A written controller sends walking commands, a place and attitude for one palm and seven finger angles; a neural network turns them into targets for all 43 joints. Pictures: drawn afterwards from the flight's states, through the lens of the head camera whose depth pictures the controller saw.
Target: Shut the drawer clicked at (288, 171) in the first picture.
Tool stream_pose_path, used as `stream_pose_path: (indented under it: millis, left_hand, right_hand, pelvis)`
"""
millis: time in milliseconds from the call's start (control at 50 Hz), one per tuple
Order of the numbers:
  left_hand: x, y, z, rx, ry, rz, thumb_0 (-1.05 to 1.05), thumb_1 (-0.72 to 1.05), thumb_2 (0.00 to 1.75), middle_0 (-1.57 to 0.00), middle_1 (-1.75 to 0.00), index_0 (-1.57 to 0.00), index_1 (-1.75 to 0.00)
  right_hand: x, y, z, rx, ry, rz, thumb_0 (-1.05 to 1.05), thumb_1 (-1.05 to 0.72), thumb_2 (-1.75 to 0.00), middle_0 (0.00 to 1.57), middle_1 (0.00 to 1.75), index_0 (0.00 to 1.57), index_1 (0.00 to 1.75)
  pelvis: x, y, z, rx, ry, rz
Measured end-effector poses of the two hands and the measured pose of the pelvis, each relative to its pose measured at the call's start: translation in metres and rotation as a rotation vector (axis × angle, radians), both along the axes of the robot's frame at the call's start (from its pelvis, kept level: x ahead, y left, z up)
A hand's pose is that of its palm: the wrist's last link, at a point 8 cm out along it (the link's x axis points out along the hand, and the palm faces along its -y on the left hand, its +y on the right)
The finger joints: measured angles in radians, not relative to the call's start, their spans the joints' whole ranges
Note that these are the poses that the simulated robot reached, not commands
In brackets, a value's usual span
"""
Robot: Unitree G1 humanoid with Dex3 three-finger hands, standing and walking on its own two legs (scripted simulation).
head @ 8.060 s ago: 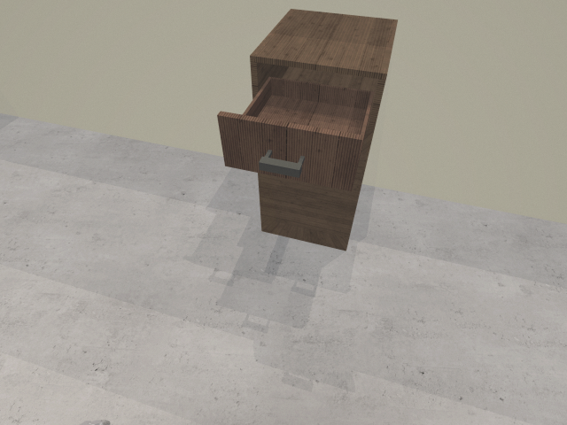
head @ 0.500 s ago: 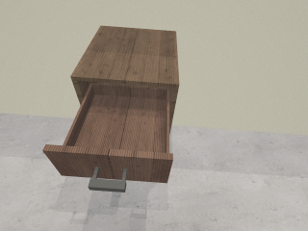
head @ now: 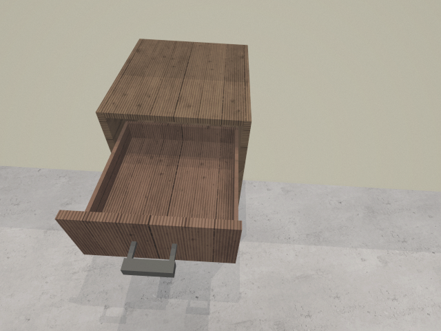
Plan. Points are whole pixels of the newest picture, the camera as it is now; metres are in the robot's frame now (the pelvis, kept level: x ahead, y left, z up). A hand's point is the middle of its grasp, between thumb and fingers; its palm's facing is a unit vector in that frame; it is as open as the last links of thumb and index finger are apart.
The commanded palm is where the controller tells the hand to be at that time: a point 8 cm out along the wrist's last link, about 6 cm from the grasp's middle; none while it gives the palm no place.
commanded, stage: raise the hand and make a fist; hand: left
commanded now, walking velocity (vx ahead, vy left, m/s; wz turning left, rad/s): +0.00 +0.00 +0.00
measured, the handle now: (151, 257) +0.27 +0.16 -0.06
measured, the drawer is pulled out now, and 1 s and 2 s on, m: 0.30 0.30 0.30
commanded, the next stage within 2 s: bring the fist close to the handle in 1.88 s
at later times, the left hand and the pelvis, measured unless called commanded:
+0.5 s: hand out of the picture +0.11 +0.13 -0.04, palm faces +0.05 -1.00 -0.02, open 5.5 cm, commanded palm +0.10 +0.19 -0.03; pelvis -0.05 -0.04 -0.09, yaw +4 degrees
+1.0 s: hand out of the picture +0.12 +0.12 +0.00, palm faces +0.01 -1.00 -0.04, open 3.3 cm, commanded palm +0.07 +0.17 +0.01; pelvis -0.03 -0.03 -0.07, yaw +3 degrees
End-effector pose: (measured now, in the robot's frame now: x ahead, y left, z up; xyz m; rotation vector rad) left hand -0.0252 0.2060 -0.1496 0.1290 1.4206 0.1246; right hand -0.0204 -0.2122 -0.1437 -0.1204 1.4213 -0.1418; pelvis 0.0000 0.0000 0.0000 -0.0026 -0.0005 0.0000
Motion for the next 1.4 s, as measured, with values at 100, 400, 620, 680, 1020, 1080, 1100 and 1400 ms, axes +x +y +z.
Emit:
stream_pose_path:
  millis: [100, 400, 620, 680, 1020, 1080, 1100, 1400]
  left_hand:
    - [0.074, 0.030, 0.063, 0.145, -0.479, 0.066, 0.06, 0.99, 0.90, -0.23, -0.31, -0.22, -0.32]
    - [0.113, -0.026, 0.113, -0.101, -1.386, -0.124, 0.02, 0.92, 0.90, -0.36, -0.54, -0.43, -0.57]
    - [0.128, -0.027, 0.126, -0.074, -1.373, -0.132, 0.02, 0.90, 0.90, -0.66, -0.80, -0.67, -0.81]
    - [0.135, -0.027, 0.134, -0.084, -1.346, -0.147, 0.02, 0.90, 0.90, -0.73, -0.87, -0.73, -0.88]
    - [0.121, -0.031, 0.156, -0.098, -1.349, -0.131, 0.02, 0.91, 0.90, -1.07, -1.24, -1.06, -1.24]
    - [0.120, -0.034, 0.160, -0.104, -1.361, -0.132, 0.02, 0.90, 0.90, -1.13, -1.30, -1.12, -1.31]
    - [0.119, -0.035, 0.162, -0.104, -1.364, -0.129, 0.02, 0.90, 0.90, -1.15, -1.32, -1.14, -1.33]
    - [0.106, -0.043, 0.185, -0.108, -1.385, -0.124, 0.02, 0.90, 0.90, -1.38, -1.57, -1.37, -1.57]
  right_hand:
    - [0.035, -0.025, 0.011, -0.065, -0.306, 0.014, 0.02, -0.93, -0.90, 0.20, 0.30, 0.20, 0.30]
    - [0.207, -0.063, 0.045, -0.134, -0.999, 0.252, 0.01, -0.91, -0.90, 0.20, 0.30, 0.20, 0.30]
    - [0.186, -0.024, 0.001, 0.021, -0.883, 0.224, 0.01, -0.90, -0.90, 0.20, 0.30, 0.20, 0.30]
    - [0.164, -0.028, -0.009, 0.029, -0.804, 0.174, 0.01, -0.90, -0.90, 0.20, 0.30, 0.21, 0.30]
    - [0.152, -0.072, 0.009, -0.123, -0.768, 0.089, 0.02, -0.90, -0.90, 0.20, 0.30, 0.20, 0.30]
    - [0.169, -0.061, 0.018, -0.101, -0.822, 0.105, 0.02, -0.90, -0.90, 0.20, 0.30, 0.20, 0.30]
    - [0.174, -0.056, 0.020, -0.089, -0.839, 0.110, 0.02, -0.90, -0.90, 0.20, 0.30, 0.20, 0.30]
    - [0.200, 0.004, 0.039, 0.057, -0.930, 0.209, 0.01, -0.90, -0.90, 0.20, 0.30, 0.21, 0.30]
  pelvis:
    - [-0.007, -0.004, -0.008, 0.021, 0.013, 0.022]
    - [-0.045, -0.035, -0.081, -0.018, 0.194, 0.053]
    - [-0.053, -0.052, -0.089, -0.040, 0.183, 0.073]
    - [-0.048, -0.052, -0.082, -0.033, 0.180, 0.067]
    - [-0.034, -0.034, -0.068, -0.018, 0.182, 0.049]
    - [-0.033, -0.030, -0.067, -0.020, 0.177, 0.050]
    - [-0.033, -0.030, -0.067, -0.021, 0.175, 0.050]
    - [-0.036, -0.022, -0.064, -0.036, 0.137, 0.064]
